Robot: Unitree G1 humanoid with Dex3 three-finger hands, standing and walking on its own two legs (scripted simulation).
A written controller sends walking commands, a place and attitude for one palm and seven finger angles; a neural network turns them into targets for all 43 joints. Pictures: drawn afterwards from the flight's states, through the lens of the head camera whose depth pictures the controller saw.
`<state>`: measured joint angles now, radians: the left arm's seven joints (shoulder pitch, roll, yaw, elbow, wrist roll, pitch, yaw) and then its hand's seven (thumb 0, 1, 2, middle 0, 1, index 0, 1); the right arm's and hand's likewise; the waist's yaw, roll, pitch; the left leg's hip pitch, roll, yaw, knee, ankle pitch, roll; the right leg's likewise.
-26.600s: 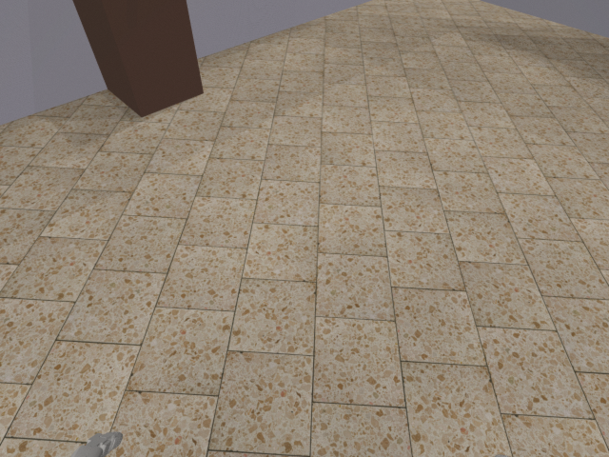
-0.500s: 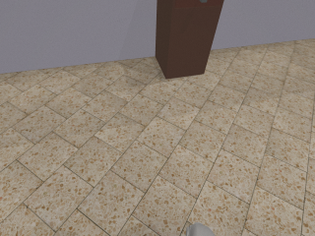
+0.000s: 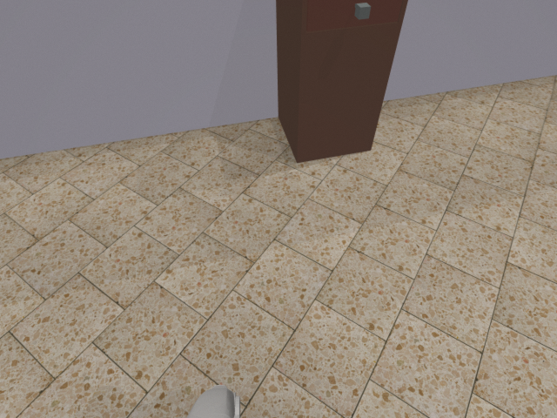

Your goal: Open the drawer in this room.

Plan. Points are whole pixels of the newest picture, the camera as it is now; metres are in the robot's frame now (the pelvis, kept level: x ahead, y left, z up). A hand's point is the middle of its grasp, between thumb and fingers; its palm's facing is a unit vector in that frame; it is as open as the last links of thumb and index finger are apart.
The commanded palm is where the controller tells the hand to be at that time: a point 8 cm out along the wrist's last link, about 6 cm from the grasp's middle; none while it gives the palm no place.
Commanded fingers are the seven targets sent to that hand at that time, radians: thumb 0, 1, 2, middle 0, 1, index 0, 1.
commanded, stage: turn or walk to find it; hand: left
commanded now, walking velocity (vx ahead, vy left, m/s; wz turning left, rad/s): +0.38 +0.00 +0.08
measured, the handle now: (360, 9) +1.49 -0.21 -0.01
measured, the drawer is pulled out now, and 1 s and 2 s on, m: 0.00 0.00 0.00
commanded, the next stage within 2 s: stand and wait in 0.40 s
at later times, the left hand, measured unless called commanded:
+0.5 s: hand (154, 352) +0.25 +0.26 -0.18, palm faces +0.04 -0.98 -0.17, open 7.4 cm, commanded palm none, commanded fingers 0.00 0.90 0.90 -0.20 -0.30 -0.20 -0.30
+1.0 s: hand (203, 278) +0.41 +0.20 -0.17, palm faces +0.00 -0.98 -0.22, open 7.2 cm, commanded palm none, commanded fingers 0.00 0.90 0.90 -0.20 -0.30 -0.20 -0.30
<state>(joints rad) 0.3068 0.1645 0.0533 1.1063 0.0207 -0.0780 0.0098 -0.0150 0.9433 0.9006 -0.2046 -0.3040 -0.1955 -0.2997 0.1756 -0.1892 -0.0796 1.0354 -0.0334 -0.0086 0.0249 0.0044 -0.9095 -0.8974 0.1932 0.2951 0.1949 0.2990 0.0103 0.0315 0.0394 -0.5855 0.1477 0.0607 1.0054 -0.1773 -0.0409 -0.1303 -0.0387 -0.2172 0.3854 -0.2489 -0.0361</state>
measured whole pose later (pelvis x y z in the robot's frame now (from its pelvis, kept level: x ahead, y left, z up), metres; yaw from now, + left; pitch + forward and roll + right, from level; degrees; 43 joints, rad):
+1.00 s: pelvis +0.31 +0.03 -0.01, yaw -2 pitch -1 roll +0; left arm 0.13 0.14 0.03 1.06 0.01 -0.02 0.03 -0.03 0.94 0.90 -0.21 -0.30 -0.20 -0.30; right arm 0.25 -0.14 -0.04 1.11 -0.02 0.02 -0.02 0.02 -0.93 -0.90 0.20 0.30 0.20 0.30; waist -0.01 0.04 0.05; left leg -0.30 0.10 0.04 0.75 -0.42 -0.04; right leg -0.27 -0.02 -0.17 0.46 -0.17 -0.07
